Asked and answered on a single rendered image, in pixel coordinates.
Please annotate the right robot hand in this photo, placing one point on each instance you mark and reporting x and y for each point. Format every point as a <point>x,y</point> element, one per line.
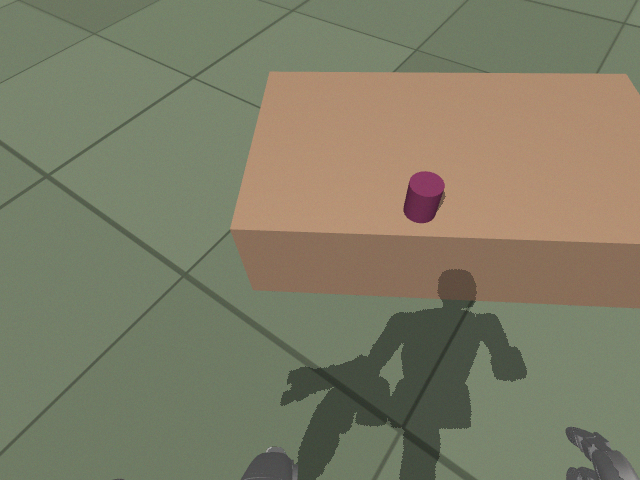
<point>608,464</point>

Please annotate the can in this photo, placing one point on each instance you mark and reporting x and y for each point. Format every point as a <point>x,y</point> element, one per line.
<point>423,196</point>

